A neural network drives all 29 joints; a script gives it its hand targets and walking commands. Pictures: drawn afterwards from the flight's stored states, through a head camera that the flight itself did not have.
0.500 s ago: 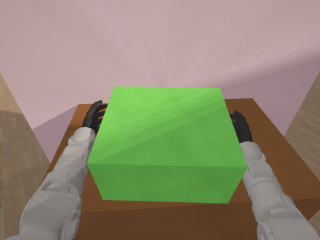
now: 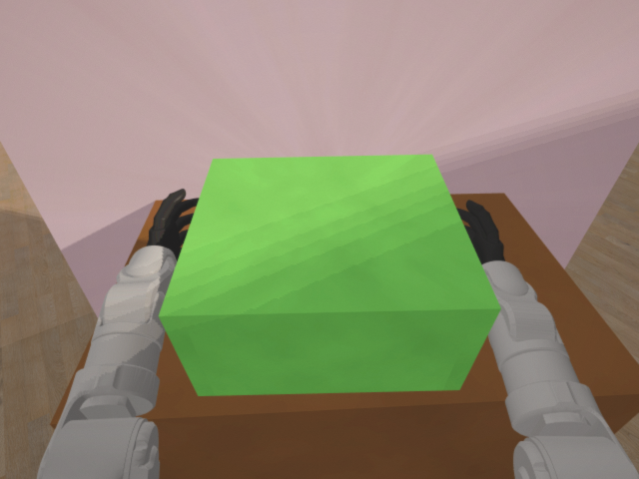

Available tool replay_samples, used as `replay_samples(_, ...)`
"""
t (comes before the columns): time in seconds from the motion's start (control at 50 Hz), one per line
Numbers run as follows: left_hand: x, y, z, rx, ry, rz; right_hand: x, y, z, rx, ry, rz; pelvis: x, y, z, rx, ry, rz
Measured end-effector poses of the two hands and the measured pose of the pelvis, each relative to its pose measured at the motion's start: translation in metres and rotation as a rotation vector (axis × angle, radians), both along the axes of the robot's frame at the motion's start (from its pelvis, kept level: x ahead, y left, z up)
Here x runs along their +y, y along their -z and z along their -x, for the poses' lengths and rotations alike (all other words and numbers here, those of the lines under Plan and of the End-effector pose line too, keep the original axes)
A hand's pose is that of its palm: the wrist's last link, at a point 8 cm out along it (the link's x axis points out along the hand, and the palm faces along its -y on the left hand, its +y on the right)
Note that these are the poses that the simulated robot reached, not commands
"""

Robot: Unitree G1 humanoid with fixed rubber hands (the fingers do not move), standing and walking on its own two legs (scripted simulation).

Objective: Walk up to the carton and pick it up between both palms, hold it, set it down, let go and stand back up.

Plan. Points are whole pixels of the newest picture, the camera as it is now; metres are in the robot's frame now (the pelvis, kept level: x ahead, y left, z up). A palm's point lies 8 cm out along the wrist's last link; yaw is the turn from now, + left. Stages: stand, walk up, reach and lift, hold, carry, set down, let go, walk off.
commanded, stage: reach and lift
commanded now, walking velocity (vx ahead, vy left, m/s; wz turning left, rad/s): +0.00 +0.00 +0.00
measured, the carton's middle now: (325, 264) +0.37 +0.01 +0.13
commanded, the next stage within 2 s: hold in 0.62 s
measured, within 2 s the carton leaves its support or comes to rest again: neither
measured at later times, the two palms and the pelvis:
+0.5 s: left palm (165, 252) +0.36 +0.21 +0.16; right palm (495, 258) +0.35 -0.20 +0.16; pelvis +0.00 +0.00 +0.00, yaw +0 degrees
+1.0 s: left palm (163, 249) +0.36 +0.20 +0.17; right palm (498, 254) +0.35 -0.20 +0.17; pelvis +0.00 +0.00 +0.00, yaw +0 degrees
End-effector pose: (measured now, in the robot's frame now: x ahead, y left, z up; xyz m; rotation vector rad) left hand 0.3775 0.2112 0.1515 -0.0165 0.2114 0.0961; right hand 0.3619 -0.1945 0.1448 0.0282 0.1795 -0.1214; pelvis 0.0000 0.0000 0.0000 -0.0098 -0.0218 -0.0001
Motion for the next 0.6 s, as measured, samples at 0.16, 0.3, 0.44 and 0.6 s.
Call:
replay_samples(0.16,0.000,-0.008,0.009,-0.023,-0.015,-0.005,0.000,-0.014,0.003,-0.024,-0.015,-0.003,0.001,0.000,0.001,-0.007,0.000,0.001)
replay_samples(0.3,-0.005,-0.005,0.013,0.004,-0.021,0.028,-0.006,-0.013,0.008,0.002,-0.011,-0.028,0.000,0.000,0.003,-0.017,0.000,0.000)
replay_samples(0.44,-0.006,-0.007,0.015,0.004,-0.020,0.029,-0.006,-0.014,0.010,0.002,-0.015,-0.028,0.000,0.000,0.004,-0.018,0.000,0.000)
replay_samples(0.6,-0.006,-0.008,0.015,0.001,-0.020,0.030,-0.006,-0.015,0.010,0.000,-0.016,-0.027,0.000,0.000,0.005,-0.019,0.000,0.000)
